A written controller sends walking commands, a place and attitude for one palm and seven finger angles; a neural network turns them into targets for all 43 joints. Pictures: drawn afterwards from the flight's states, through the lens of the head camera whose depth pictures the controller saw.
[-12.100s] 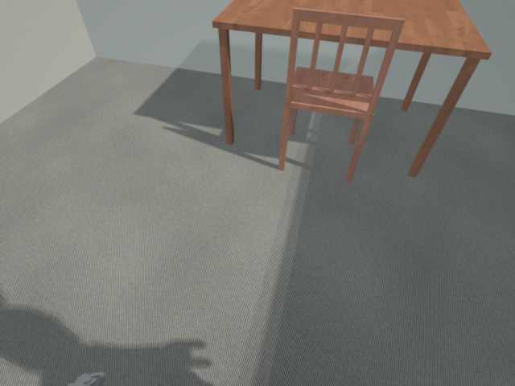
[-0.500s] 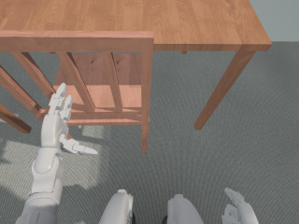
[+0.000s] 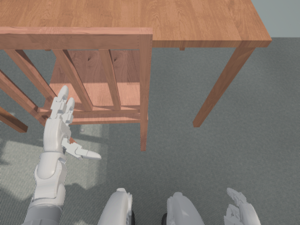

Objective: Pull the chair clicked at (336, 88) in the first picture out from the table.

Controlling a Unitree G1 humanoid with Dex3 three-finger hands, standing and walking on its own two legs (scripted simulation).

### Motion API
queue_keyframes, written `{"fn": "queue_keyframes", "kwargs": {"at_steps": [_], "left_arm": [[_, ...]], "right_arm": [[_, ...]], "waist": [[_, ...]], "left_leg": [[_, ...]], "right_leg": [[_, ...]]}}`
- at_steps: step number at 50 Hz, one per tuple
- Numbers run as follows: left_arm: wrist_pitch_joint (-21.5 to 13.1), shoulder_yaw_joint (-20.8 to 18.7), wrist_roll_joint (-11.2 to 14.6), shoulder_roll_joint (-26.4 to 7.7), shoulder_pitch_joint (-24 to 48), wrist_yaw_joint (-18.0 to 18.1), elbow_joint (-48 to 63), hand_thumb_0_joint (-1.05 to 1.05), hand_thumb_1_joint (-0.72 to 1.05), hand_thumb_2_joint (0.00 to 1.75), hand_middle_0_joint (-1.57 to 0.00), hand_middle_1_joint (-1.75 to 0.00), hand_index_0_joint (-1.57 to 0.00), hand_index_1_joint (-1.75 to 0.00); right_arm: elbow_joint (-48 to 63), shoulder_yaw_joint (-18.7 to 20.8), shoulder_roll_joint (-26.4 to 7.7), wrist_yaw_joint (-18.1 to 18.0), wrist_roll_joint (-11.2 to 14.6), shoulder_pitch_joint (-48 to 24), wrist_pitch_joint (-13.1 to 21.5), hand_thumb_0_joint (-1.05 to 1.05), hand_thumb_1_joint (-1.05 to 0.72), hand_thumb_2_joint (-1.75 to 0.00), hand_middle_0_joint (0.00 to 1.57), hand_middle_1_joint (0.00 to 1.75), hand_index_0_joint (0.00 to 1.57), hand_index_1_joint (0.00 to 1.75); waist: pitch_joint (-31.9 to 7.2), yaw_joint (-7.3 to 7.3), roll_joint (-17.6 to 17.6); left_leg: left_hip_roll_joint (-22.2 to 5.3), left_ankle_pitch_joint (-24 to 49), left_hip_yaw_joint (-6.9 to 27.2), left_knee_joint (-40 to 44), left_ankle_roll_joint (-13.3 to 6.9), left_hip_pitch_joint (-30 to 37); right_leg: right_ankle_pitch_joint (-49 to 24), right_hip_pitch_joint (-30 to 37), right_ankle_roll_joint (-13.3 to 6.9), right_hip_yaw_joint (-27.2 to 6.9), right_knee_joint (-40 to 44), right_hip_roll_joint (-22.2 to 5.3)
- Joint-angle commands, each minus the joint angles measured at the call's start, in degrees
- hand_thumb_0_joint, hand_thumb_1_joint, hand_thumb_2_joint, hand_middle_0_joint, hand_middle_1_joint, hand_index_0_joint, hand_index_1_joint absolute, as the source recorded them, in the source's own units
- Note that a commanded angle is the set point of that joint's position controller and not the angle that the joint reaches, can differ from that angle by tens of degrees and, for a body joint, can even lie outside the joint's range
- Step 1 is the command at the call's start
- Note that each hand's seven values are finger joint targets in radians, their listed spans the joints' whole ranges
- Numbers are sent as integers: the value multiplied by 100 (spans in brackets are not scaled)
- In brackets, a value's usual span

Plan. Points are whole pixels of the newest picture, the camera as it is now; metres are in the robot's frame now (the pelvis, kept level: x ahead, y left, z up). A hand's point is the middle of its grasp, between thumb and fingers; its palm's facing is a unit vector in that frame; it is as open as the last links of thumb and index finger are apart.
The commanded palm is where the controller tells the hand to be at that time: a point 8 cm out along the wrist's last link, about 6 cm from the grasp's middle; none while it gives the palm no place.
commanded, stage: aim the fingers beside a spindle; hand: left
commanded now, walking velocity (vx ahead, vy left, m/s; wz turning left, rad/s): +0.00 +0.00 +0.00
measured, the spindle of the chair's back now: (77, 84) +0.49 +0.22 +0.02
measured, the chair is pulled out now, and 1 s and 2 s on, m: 0.00 0.00 0.00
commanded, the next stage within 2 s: push the fingers through the gap in 1.84 s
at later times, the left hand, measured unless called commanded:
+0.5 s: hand (70, 122) +0.36 +0.21 +0.03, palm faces +0.11 -0.99 -0.07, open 16.9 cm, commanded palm +0.33 +0.25 +0.02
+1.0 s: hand (79, 130) +0.35 +0.19 +0.01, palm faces +0.03 -1.00 -0.02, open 16.9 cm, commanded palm +0.33 +0.25 +0.02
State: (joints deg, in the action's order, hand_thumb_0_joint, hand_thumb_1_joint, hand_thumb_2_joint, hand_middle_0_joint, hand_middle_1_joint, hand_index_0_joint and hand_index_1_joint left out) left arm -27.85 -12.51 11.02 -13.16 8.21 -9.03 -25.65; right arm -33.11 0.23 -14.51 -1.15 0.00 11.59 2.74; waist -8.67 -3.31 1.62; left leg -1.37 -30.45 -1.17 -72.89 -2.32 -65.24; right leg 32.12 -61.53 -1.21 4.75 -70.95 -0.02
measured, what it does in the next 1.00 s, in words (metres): stands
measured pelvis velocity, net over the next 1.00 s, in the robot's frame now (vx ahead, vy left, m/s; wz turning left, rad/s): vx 0.00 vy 0.01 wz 0.00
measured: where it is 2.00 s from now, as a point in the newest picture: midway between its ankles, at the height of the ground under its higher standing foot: outside the picture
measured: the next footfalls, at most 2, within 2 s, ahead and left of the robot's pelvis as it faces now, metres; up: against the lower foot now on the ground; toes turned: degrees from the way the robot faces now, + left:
none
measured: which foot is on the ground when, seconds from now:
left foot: down 0.00-1.00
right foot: down 0.00-1.00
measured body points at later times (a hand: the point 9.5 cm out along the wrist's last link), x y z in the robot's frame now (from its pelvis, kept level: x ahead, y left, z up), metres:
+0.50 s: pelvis +0.00 +0.00 +0.00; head +0.12 +0.02 +0.44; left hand +0.35 +0.26 +0.03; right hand +0.15 -0.25 -0.11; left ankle +0.03 +0.09 -0.62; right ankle +0.01 -0.11 -0.62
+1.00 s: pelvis +0.00 +0.01 +0.00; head +0.12 +0.02 +0.44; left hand +0.34 +0.24 +0.01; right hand +0.15 -0.25 -0.11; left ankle +0.03 +0.09 -0.62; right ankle +0.01 -0.11 -0.62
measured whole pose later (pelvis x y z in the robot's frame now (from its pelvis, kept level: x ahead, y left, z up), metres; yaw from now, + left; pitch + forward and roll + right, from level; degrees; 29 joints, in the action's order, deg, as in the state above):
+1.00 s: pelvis +0.00 +0.01 +0.00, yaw +0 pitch +23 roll -3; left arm -25.8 -11.5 12.5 -14.0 8.6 -10.3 -28.2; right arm -33.1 -0.4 -14.4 -0.8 0.6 12.0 1.4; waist -9.6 -2.8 2.2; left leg -1.0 -30.4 -1.1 -72.0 -2.8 -64.7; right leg 31.9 -60.7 -0.7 4.7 -69.7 -0.2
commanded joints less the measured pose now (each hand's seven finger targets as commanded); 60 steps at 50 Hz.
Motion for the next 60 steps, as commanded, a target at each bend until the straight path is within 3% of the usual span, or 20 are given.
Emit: {"fn": "queue_keyframes", "kwargs": {"at_steps": [1, 5, 8, 10, 13, 16, 20, 23, 25, 29, 30, 31, 35, 39, 45, 47, 50, 55, 58, 60], "left_arm": [[-571, -650, 41, -1388, 1262, 308, 1362, 0, -50, 30, -6, -8, -6, -8], [-192, -445, 114, -1007, 953, -1, 116, 0, -50, 30, -6, -8, -6, -8], [-76, -97, 246, -715, 1004, -354, 173, 0, -50, 30, -6, -8, -6, -8], [-161, 97, 312, -618, 1059, -464, 692, 0, -50, 30, -6, -8, -6, -8], [-448, -179, 315, -1046, 1339, -275, 1658, 0, -50, 30, -6, -8, -6, -8], [-621, -702, 151, -1570, 1635, 146, 1728, 0, -50, 30, -6, -8, -6, -8], [-526, -759, -20, -1465, 1302, 296, 863, 0, -50, 30, -6, -8, -6, -8], [-260, -397, 62, -1031, 977, 7, 368, 0, -50, 30, -6, -8, -6, -8], [-96, -97, 189, -732, 854, -249, 273, 0, -50, 30, -6, -8, -6, -8], [-160, 26, 331, -710, 952, -380, 1050, 0, -50, 30, -6, -8, -6, -8], [-219, -4, 342, -773, 1093, -321, 1186, 0, -50, 30, -6, -8, -6, -8], [-326, -265, 330, -1059, 1312, -215, 1432, 0, -50, 30, -6, -8, -6, -8], [-607, -685, 89, -1516, 1492, 235, 1583, 0, -50, 30, -6, -8, -6, -8], [-509, -455, -36, -1185, 1264, 239, 978, 0, -50, 30, -6, -8, -6, -8], [-74, 202, 225, -482, 815, -246, 666, 0, -50, 30, -6, -8, -6, -8], [-103, 5, 264, -701, 926, -220, 842, 0, -50, 30, -6, -8, -6, -8], [-355, -622, 197, -1383, 1337, 53, 1192, 0, -50, 30, -6, -8, -6, -8], [-656, -957, 40, -1752, 1557, 259, 1289, 0, -50, 30, -6, -8, -6, -8], [-492, -538, 103, -1281, 1226, -16, 879, 0, -50, 30, -6, -8, -6, -8], [-253, -145, 233, -827, 999, -300, 520, 0, -50, 30, -6, -8, -6, -8]], "right_arm": [[607, 251, -772, -44, -9, 170, 182, 0, -90, -90, 20, 30, 20, 30], [579, 245, -864, -46, 66, 225, 112, 0, -90, -90, 20, 30, 20, 30], [662, 272, -917, -47, 138, 253, 125, 0, -90, -90, 20, 30, 20, 30], [746, 304, -901, -50, 148, 236, 183, 0, -90, -90, 20, 30, 20, 30], [704, 336, -886, -73, 91, 246, 248, 0, -90, -90, 20, 30, 20, 30], [559, 294, -846, -115, 2, 258, 246, 0, -90, -90, 20, 30, 20, 30], [512, 259, -819, -83, -9, 198, 155, 0, -90, -90, 20, 30, 20, 30], [596, 254, -858, -45, 46, 213, 105, 0, -90, -90, 20, 30, 20, 30], [672, 262, -887, -26, 91, 230, 112, 0, -90, -90, 20, 30, 20, 30], [735, 318, -882, -49, 124, 250, 151, 0, -90, -90, 20, 30, 20, 30], [719, 309, -889, -53, 110, 247, 176, 0, -90, -90, 20, 30, 20, 30], [659, 328, -902, -76, 88, 250, 189, 0, -90, -90, 20, 30, 20, 30], [547, 292, -853, -94, 1, 219, 198, 0, -90, -90, 20, 30, 20, 30], [556, 257, -815, -57, -10, 187, 133, 0, -90, -90, 20, 30, 20, 30], [683, 298, -890, -26, 103, 229, 106, 0, -90, -90, 20, 30, 20, 30], [670, 320, -906, -48, 106, 239, 105, 0, -90, -90, 20, 30, 20, 30], [634, 295, -887, -98, 56, 203, 112, 0, -90, -90, 20, 30, 20, 30], [586, 240, -789, -116, -18, 176, 97, 0, -90, -90, 20, 30, 20, 30], [554, 238, -808, -105, 22, 189, 111, 0, -90, -90, 20, 30, 20, 30], [557, 255, -853, -87, 72, 240, 138, 0, -90, -90, 20, 30, 20, 30]], "waist": [[-2438, 83, 390], [-1748, -62, -195], [-1898, -90, -193], [-2203, -70, 69], [-2659, 33, 494], [-2557, 40, 404], [-2100, 43, 290], [-1996, 26, 231], [-2102, -30, 122], [-2448, -22, 147], [-2416, -71, 193], [-2511, -48, 174], [-2348, 46, 451], [-2159, 8, 406], [-2166, -99, 58], [-2202, -58, 14], [-2275, 25, 18], [-2457, 108, 483], [-2358, -2, 508], [-2236, -122, 269]], "left_leg": [[36, 1972, 453, 1014, 141, 2132], [87, 1187, 347, 984, 87, 1352], [88, 1298, 343, 965, 67, 1468], [49, 1636, 407, 956, 72, 1866], [-1, 2110, 497, 985, 127, 2491], [6, 2066, 534, 981, 140, 2360], [35, 1687, 495, 1014, 144, 1939], [61, 1558, 415, 1050, 148, 1815], [59, 1630, 401, 1033, 114, 1841], [19, 2073, 455, 989, 105, 2191], [-2, 2093, 502, 972, 107, 2226], [-15, 2117, 522, 954, 115, 2299], [-6, 2027, 555, 1008, 167, 2296], [24, 1796, 507, 1039, 179, 2096], [5, 1794, 501, 1051, 128, 2100], [15, 1768, 503, 1020, 119, 2041], [32, 1725, 456, 948, 100, 1859], [50, 1852, 417, 947, 126, 2002], [38, 1848, 396, 985, 144, 2065], [28, 1842, 418, 997, 117, 2048]], "right_leg": [[-1646, 1049, -12, -257, 884, 100], [-1252, 996, 9, -293, 1066, 119], [-1409, 1032, -2, -282, 1086, 94], [-1564, 982, -30, -253, 1029, 87], [-1696, 922, -39, -227, 974, 82], [-1600, 889, -17, -235, 894, 101], [-1344, 765, -32, -206, 882, 114], [-1403, 870, -37, -211, 978, 115], [-1513, 972, -42, -224, 1043, 121], [-1836, 1066, -14, -208, 1014, 101], [-1775, 931, -13, -175, 969, 111], [-1768, 911, -5, -193, 953, 107], [-1522, 745, -38, -186, 861, 119], [-1412, 724, -41, -175, 878, 115], [-1514, 822, -26, -147, 1036, 119], [-1539, 870, -8, -166, 1026, 106], [-1551, 988, 0, -240, 939, 116], [-1565, 1063, -29, -305, 885, 132], [-1625, 1021, -23, -274, 974, 135], [-1656, 986, -24, -233, 1060, 148]]}}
